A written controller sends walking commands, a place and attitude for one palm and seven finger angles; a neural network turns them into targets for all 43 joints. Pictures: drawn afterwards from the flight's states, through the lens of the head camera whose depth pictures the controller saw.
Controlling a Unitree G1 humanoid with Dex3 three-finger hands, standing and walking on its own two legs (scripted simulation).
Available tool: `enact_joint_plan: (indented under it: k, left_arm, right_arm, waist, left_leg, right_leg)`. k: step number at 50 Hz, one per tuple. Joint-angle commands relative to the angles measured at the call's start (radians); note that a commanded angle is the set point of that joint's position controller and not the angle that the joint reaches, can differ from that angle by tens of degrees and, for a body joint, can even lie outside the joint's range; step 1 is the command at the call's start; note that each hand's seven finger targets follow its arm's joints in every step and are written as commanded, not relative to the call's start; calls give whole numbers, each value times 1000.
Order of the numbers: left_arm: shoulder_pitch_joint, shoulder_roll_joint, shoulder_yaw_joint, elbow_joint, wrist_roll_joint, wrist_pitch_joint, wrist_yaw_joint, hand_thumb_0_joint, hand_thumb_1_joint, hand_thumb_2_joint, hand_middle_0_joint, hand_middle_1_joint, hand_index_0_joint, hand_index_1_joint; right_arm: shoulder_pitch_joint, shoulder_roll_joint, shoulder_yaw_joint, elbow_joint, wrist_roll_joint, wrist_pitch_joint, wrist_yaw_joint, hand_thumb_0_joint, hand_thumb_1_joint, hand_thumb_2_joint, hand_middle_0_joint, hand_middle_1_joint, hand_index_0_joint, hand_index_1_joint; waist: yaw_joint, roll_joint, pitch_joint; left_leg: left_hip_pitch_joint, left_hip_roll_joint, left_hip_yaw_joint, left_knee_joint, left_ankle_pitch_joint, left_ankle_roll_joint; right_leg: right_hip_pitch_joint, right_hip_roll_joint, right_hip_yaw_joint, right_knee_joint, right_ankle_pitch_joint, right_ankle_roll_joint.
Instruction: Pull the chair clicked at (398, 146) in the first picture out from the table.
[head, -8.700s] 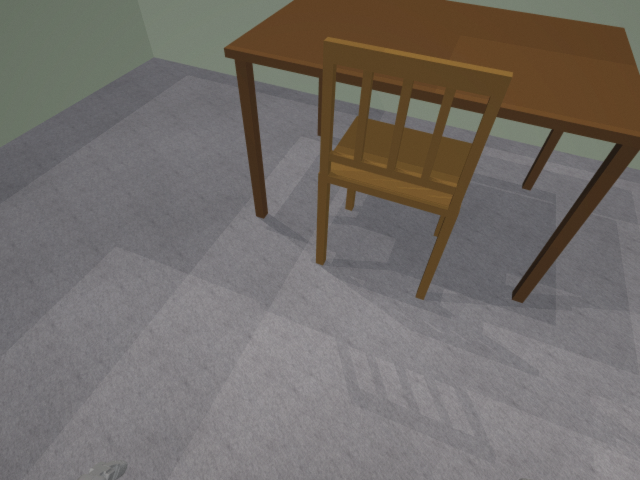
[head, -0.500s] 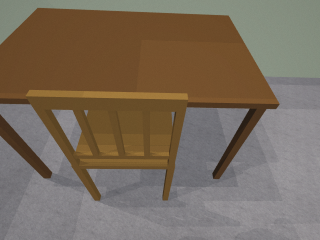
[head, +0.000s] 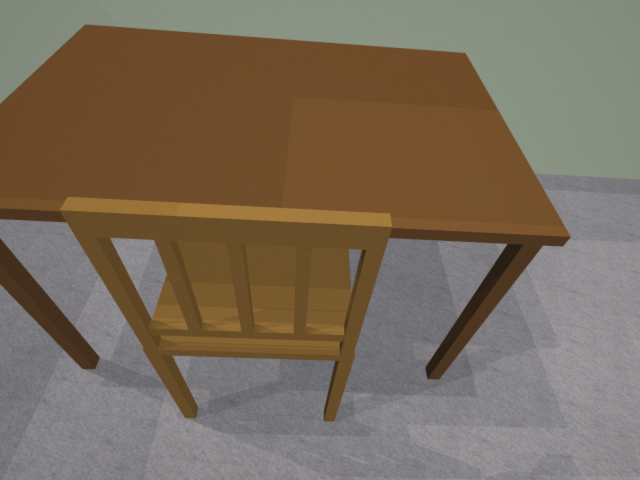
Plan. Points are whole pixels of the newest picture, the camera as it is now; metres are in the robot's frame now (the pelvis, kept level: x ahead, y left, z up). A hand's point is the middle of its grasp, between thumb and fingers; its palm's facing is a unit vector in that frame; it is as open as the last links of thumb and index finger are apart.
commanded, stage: come to a stop and stand still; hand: left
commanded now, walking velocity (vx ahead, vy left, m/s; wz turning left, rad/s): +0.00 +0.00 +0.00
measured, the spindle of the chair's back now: (242, 289) +0.42 +0.16 -0.09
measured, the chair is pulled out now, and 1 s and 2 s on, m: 0.00 0.00 0.00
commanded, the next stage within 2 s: look again from close up in 0.22 s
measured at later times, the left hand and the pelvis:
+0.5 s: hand out of the picture +0.00 +0.18 -0.18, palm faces +0.01 -0.98 -0.19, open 7.4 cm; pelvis +0.01 +0.01 +0.00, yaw +0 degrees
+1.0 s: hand out of the picture -0.02 +0.16 -0.18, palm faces +0.02 -0.99 -0.16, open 7.4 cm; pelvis +0.01 +0.00 +0.00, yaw +0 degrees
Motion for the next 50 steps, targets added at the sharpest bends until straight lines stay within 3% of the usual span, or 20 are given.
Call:
enact_joint_plan:
  k: [1, 14, 19, 25, 33, 38, 50]
  left_arm:
    - [73, 104, 21, -16, 4, -12, 4, 0, 900, 900, -200, -300, -200, -300]
    - [60, 108, 25, -16, 2, -12, 3, 0, 900, 900, -200, -300, -200, -300]
    - [64, 110, 23, -12, 0, -11, 4, 0, 900, 900, -200, -300, -200, -300]
    - [73, 108, 21, -8, 0, -9, 2, 0, 900, 900, -200, -300, -200, -300]
    - [85, 98, 20, -2, 2, -9, 2, 0, 900, 900, -200, -300, -200, -300]
    - [98, 95, 18, 0, 1, -13, 3, 0, 900, 900, -200, -300, -200, -300]
    - [107, 90, 16, -1, -1, -17, 4, 0, 900, 900, -200, -300, -200, -300]
  right_arm:
    - [59, -111, -12, -21, -2, -15, -8, 0, -900, -900, 200, 300, 200, 300]
    - [78, -114, -13, -3, -2, -19, -10, 0, -900, -900, 200, 300, 200, 300]
    - [80, -113, -11, 8, -2, -18, -10, 0, -900, -900, 200, 300, 200, 300]
    - [81, -108, -10, 15, 0, -14, -8, 0, -900, -900, 200, 300, 200, 300]
    - [89, -102, -11, 21, 0, -14, -6, 0, -900, -900, 200, 300, 200, 300]
    - [97, -98, -11, 25, 0, -18, -8, 0, -900, -900, 200, 300, 200, 300]
    - [99, -88, -11, 32, 2, -21, -10, 0, -900, -900, 200, 300, 200, 300]
  waist:
    - [-4, 59, 37]
    - [-4, 36, -5]
    - [-3, 41, 9]
    - [-1, 41, 54]
    - [-4, 51, 55]
    - [-5, 44, 22]
    - [-3, 32, 27]
  left_leg:
    - [56, 155, -162, -107, 233, -17]
    - [107, 157, -166, -118, 319, -18]
    - [107, 156, -164, -126, 312, -19]
    - [75, 153, -167, -152, 207, -17]
    - [69, 152, -174, -171, 135, -20]
    - [102, 152, -168, -152, 209, -18]
    - [98, 150, -158, -127, 277, -15]
  right_leg:
    - [-77, -72, 54, -66, 137, -40]
    - [-40, -78, 45, -72, 167, -36]
    - [-43, -80, 45, -78, 164, -36]
    - [-57, -77, 49, -98, 120, -38]
    - [-68, -76, 51, -98, 98, -39]
    - [-62, -79, 53, -97, 135, -38]
    - [-52, -79, 60, -106, 176, -40]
